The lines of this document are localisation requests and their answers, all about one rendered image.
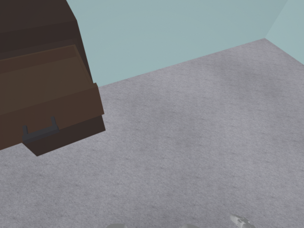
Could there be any cabinet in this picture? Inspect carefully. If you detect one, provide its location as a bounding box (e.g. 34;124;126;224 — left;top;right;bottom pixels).
0;0;106;156

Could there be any handle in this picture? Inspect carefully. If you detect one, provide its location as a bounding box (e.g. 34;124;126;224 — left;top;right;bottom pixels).
22;116;60;144

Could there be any right robot hand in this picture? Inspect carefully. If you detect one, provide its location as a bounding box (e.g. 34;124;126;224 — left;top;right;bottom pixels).
230;214;256;228

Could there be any drawer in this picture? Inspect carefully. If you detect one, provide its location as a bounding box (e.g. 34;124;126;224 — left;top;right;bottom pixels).
0;44;104;150

